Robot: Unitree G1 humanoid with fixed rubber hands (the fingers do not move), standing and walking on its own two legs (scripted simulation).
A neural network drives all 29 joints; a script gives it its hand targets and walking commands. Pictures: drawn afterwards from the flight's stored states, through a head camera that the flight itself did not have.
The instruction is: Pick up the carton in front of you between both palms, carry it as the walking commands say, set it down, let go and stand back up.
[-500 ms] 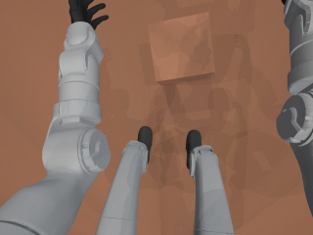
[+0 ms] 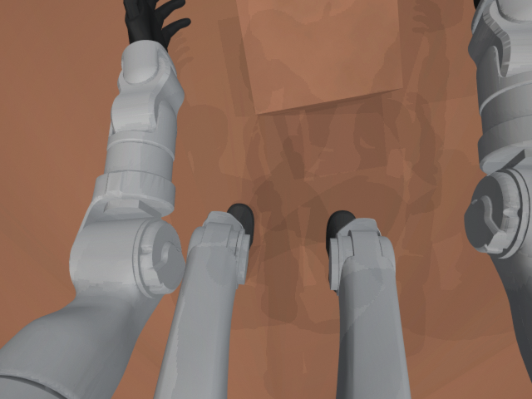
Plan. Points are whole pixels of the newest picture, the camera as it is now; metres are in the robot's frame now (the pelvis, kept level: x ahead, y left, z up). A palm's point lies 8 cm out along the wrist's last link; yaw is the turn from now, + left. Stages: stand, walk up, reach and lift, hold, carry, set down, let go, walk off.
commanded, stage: reach and lift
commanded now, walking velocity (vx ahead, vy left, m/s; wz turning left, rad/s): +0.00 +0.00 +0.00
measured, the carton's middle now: (314, 46) +0.54 -0.05 -0.39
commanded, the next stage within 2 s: none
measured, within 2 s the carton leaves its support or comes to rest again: leaves its support in 1.28 s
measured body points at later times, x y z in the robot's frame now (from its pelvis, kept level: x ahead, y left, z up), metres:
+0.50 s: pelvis -0.04 +0.00 -0.13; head +0.36 -0.04 +0.06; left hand +0.53 +0.14 -0.33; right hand +0.56 -0.22 -0.34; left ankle +0.08 +0.14 -0.48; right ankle +0.06 -0.12 -0.48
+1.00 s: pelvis -0.04 +0.00 -0.14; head +0.35 -0.04 +0.07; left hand +0.53 +0.11 -0.32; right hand +0.56 -0.20 -0.32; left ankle +0.08 +0.14 -0.48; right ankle +0.06 -0.12 -0.48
